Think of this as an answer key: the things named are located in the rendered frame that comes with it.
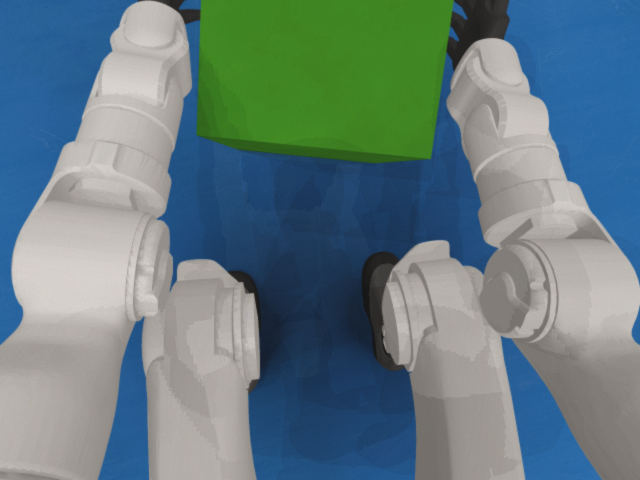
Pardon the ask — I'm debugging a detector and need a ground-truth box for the robot left forearm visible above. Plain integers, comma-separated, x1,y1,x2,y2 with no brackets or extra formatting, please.
11,1,192,306

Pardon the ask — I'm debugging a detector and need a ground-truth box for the carton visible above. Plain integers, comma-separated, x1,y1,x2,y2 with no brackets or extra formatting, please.
196,0,454,163

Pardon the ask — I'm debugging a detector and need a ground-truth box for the left robot hand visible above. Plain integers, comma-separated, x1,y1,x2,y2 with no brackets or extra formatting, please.
138,0,201,24

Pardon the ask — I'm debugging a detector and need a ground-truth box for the right robot shin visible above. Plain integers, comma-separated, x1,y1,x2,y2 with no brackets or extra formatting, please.
382,240,488,365

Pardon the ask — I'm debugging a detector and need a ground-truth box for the robot right upper arm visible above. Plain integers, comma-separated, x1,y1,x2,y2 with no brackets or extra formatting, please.
479,239,640,480

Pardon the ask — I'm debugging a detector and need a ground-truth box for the robot left thigh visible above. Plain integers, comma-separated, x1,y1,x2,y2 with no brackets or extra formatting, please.
146,278,260,480

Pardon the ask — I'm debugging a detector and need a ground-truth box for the right robot hand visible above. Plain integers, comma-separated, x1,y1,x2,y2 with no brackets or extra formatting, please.
446,0,510,71

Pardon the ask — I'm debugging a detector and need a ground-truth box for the robot left upper arm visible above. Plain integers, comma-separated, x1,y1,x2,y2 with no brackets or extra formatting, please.
0,200,173,480

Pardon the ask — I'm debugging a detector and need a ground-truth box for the robot right forearm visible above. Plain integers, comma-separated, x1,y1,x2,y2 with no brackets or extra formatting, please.
446,38,640,291

